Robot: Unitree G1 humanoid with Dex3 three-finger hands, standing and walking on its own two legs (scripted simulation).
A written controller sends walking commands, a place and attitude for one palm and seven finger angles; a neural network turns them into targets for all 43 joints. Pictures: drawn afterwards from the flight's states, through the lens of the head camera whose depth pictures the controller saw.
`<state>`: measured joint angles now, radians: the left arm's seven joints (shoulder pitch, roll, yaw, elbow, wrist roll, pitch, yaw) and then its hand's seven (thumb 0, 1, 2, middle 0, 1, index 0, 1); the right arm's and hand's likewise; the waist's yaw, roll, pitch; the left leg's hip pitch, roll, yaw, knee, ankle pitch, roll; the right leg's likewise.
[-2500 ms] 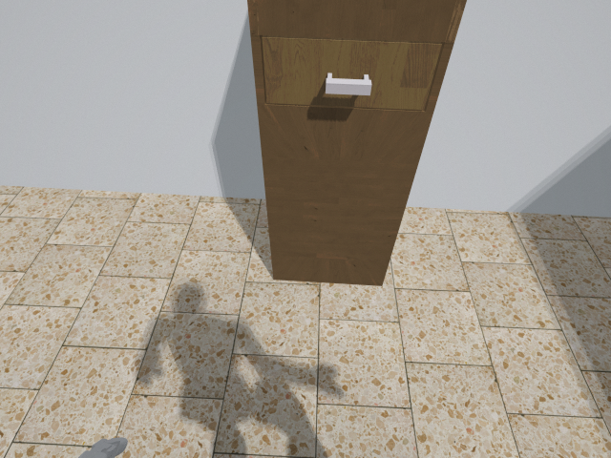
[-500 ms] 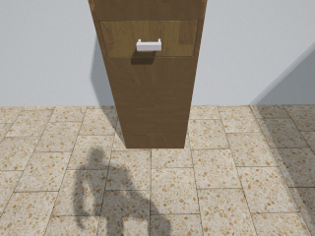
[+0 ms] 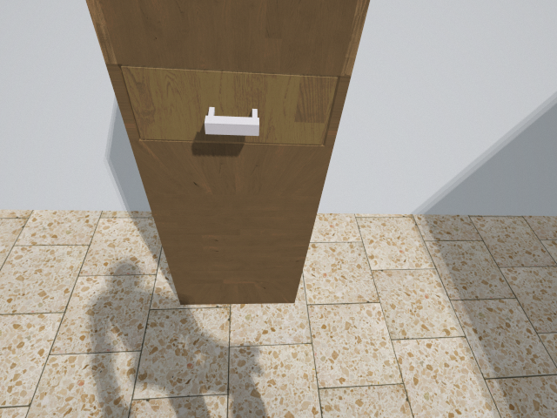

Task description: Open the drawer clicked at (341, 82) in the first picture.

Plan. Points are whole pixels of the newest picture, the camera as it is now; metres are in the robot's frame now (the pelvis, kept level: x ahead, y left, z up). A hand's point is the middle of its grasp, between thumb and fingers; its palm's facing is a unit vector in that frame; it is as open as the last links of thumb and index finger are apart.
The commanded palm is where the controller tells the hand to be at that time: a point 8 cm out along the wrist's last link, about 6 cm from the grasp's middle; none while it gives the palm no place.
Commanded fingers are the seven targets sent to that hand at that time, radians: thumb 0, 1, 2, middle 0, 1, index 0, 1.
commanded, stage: take the last steps up to it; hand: left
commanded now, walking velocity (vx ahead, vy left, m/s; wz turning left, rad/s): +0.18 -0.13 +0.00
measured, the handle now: (232, 119) +0.61 +0.14 +0.10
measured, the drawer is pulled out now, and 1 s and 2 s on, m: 0.00 0.00 0.00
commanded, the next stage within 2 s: come to a stop and stand still in 0.06 s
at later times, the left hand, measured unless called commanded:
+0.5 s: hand (214, 386) +0.20 +0.11 -0.15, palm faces +0.03 -0.97 -0.24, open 7.3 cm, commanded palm none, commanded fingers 0.00 0.90 0.90 -0.20 -0.30 -0.20 -0.30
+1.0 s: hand out of the picture +0.02 +0.21 -0.16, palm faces +0.08 -0.98 -0.16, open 7.4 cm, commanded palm none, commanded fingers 0.00 0.90 0.90 -0.20 -0.30 -0.20 -0.30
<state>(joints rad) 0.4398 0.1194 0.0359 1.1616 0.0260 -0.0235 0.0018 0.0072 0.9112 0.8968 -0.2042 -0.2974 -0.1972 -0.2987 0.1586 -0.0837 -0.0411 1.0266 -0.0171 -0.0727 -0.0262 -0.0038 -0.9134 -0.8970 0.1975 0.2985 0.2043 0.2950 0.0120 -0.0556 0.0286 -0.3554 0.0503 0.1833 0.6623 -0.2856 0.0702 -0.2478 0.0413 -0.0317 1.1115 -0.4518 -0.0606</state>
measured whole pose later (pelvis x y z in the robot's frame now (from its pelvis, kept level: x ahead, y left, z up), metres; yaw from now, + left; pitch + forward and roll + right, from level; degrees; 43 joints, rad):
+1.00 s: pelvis +0.05 +0.01 +0.03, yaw +2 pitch +1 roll -2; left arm 0.36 0.24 0.08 1.07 0.04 0.06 -0.01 0.01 0.91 0.90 -0.20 -0.30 -0.19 -0.30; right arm 0.37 -0.11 -0.02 1.05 -0.02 -0.01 -0.04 0.01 -0.90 -0.90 0.20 0.30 0.20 0.30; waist -0.01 -0.07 -0.04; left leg -0.16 0.00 0.06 0.36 -0.22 0.05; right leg -0.48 0.02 0.03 1.06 -0.22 0.05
